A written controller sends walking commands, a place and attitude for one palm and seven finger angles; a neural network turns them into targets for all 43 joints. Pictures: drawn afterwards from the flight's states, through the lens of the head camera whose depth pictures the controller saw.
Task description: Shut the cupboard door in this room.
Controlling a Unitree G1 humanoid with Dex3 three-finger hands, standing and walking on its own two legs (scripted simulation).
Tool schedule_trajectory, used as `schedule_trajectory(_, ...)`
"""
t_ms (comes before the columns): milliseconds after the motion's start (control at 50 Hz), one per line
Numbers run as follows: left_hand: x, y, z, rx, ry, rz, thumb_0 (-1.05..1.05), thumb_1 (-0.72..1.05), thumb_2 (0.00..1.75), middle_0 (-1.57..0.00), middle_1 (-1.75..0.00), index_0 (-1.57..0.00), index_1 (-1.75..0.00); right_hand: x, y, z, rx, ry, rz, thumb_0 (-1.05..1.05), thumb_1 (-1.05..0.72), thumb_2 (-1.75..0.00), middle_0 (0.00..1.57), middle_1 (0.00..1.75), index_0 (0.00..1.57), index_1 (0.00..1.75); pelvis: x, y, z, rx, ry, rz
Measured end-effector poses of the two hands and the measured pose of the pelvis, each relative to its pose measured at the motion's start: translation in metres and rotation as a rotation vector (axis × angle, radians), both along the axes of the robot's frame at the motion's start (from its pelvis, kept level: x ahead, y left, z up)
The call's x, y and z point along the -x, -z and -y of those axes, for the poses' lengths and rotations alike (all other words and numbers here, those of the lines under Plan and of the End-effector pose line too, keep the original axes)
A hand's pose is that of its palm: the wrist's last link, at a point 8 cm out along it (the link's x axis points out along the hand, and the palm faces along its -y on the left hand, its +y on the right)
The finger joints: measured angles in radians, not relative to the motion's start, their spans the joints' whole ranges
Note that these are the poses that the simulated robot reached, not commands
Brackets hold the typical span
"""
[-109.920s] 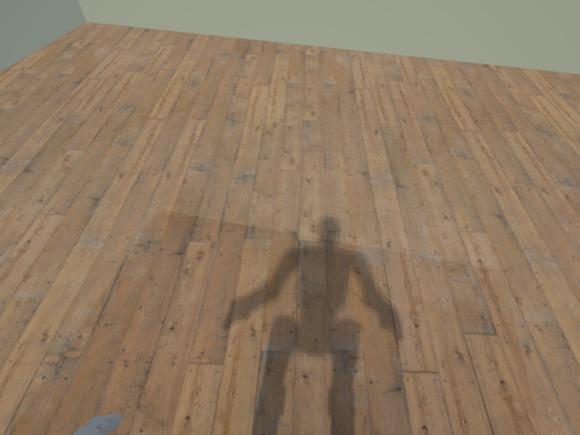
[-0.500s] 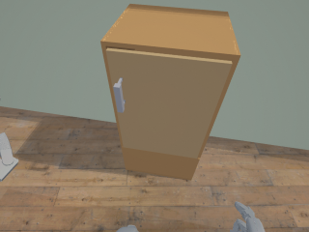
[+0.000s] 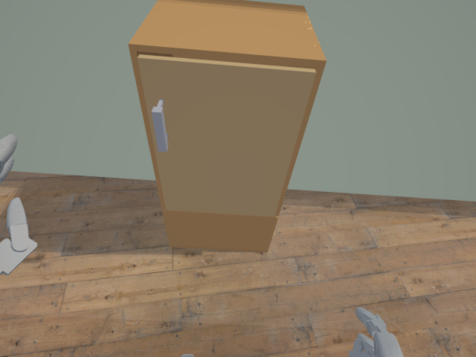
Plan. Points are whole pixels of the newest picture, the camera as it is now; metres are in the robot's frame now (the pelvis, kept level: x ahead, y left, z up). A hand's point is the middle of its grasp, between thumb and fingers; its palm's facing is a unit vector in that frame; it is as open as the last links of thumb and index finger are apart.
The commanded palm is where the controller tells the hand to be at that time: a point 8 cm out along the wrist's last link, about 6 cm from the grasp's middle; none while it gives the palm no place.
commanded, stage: stop stepping back and stand still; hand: left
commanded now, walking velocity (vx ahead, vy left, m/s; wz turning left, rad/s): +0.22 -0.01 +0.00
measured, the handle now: (162, 125) +0.67 +0.22 -0.01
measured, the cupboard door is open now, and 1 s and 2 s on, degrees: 0 0 0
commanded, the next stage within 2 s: let the arm hang, fingers relaxed in 1.88 s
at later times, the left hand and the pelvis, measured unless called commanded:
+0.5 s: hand out of the picture +0.13 +0.33 +0.18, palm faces +0.51 -0.79 -0.34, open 7.4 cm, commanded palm +0.09 +0.35 +0.19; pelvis -0.06 +0.06 -0.01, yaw -1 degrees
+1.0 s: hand (0, 251) +0.20 +0.28 +0.17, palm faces +0.33 -0.79 -0.52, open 7.4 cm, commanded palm +0.13 +0.32 +0.19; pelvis -0.04 +0.03 +0.01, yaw -4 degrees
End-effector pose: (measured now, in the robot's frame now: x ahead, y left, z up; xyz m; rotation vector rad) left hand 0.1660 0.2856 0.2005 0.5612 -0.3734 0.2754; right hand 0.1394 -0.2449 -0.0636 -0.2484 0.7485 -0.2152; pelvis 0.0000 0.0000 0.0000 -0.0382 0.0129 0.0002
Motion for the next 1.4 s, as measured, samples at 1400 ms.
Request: schedule_trajectory(1400, 0.009, 0.019, -0.043, 0.112, -0.112, -0.108, 0.02, 0.88, 0.90, -0.21, -0.30, -0.21, -0.30, 0.026, -0.002, -0.039, -0.030, 0.027, 0.015, 0.01, -0.90, -0.90, 0.20, 0.30, 0.20, 0.30, 0.030, -0.011, -0.038, -0.025, 0.082, 0.016)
